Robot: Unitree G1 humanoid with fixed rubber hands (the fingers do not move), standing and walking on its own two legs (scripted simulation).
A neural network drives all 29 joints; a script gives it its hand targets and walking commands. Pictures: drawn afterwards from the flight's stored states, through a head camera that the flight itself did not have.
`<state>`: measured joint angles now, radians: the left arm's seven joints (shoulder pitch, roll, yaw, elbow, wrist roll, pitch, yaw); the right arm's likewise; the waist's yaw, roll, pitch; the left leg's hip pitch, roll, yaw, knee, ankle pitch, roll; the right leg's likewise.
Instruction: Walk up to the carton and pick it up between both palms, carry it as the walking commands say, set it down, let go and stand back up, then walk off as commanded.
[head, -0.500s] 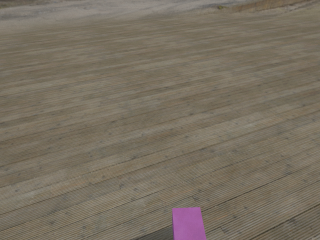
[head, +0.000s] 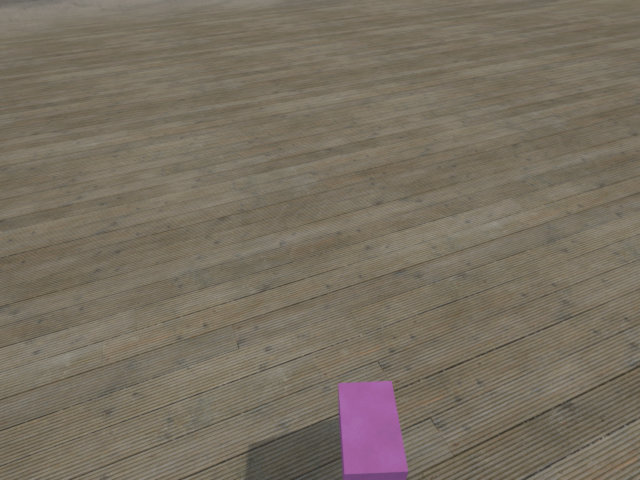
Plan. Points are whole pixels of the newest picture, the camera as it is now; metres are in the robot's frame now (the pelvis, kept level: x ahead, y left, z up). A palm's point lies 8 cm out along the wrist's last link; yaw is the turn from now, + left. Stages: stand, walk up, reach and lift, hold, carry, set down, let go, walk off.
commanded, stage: stand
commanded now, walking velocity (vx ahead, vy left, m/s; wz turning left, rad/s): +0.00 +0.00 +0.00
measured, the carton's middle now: (368, 440) +0.48 -0.09 -0.67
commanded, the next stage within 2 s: walk off in 1.00 s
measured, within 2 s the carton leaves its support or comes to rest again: neither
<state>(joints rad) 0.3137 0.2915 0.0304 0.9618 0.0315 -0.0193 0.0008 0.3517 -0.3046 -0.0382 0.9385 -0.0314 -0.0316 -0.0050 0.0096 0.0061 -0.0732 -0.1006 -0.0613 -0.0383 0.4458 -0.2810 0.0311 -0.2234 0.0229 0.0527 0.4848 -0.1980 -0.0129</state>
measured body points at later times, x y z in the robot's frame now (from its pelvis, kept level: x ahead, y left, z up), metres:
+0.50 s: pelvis +0.00 +0.00 +0.00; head -0.05 -0.01 +0.45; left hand +0.05 +0.28 -0.13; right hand +0.05 -0.29 -0.13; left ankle -0.02 +0.10 -0.74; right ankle +0.04 -0.11 -0.74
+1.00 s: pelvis +0.00 -0.01 +0.01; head -0.03 -0.01 +0.45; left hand +0.04 +0.29 -0.13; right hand +0.06 -0.29 -0.13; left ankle -0.02 +0.10 -0.74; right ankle +0.04 -0.11 -0.74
